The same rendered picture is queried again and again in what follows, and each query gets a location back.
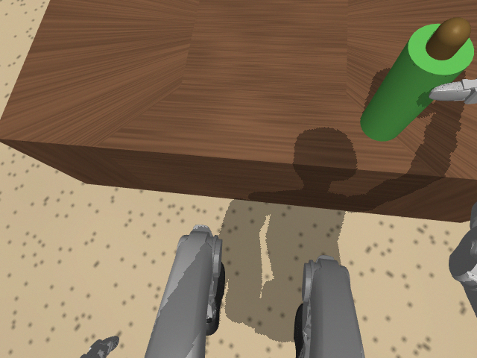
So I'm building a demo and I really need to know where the right robot hand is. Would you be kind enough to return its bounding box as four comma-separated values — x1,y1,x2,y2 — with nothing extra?
429,78,477,104

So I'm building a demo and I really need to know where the left robot hand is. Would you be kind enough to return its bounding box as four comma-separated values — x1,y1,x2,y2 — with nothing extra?
80,336,119,358

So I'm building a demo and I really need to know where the right robot arm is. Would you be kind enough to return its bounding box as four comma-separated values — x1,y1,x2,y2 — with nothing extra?
449,202,477,317

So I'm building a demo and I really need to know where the bottle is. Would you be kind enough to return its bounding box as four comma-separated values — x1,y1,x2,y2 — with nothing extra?
360,17,474,142

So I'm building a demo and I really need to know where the left robot foot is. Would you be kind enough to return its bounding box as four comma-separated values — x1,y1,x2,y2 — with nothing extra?
206,263,225,336

